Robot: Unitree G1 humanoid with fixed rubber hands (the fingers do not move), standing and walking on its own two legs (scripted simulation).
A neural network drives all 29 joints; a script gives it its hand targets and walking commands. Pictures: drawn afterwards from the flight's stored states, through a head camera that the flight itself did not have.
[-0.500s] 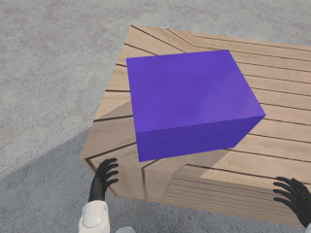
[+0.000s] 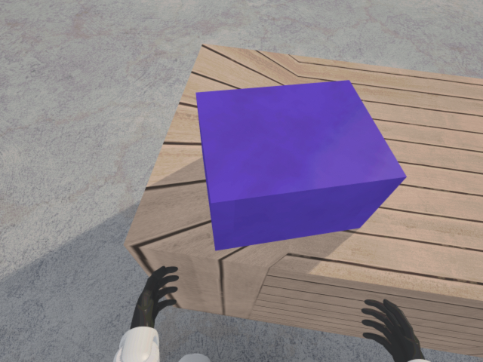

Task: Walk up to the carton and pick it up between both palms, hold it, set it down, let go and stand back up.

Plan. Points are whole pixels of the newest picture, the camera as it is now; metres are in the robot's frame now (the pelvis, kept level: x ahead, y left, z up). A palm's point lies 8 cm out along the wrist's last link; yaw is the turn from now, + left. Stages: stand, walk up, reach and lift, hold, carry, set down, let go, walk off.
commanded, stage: set down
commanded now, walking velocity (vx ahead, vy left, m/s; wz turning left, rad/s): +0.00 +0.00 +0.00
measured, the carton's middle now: (283, 164) +0.47 +0.00 -0.01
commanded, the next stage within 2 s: let go in 0.92 s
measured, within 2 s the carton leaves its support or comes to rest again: neither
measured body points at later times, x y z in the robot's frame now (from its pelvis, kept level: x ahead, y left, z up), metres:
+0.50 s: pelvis +0.00 +0.00 +0.00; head +0.06 +0.03 +0.45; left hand +0.15 +0.20 -0.09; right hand +0.17 -0.22 -0.11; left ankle +0.00 +0.14 -0.74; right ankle +0.01 -0.10 -0.74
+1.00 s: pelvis +0.00 +0.00 +0.00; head +0.06 +0.03 +0.45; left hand +0.14 +0.21 -0.10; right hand +0.16 -0.21 -0.11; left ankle +0.00 +0.14 -0.74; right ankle +0.01 -0.10 -0.74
